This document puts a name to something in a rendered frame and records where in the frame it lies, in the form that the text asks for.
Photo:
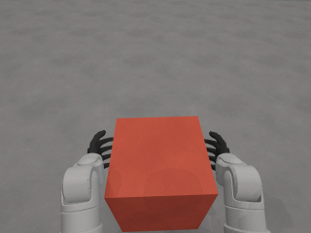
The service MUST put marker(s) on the left robot forearm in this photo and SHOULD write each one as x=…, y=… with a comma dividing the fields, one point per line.
x=80, y=196

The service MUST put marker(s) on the robot right hand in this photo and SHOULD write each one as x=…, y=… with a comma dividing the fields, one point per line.
x=220, y=147

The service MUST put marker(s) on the robot left hand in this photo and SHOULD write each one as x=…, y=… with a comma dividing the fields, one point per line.
x=96, y=143

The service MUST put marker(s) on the carton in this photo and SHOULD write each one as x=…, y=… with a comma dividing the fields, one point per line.
x=160, y=176

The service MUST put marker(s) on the right robot forearm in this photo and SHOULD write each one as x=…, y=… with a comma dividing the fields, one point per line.
x=243, y=195

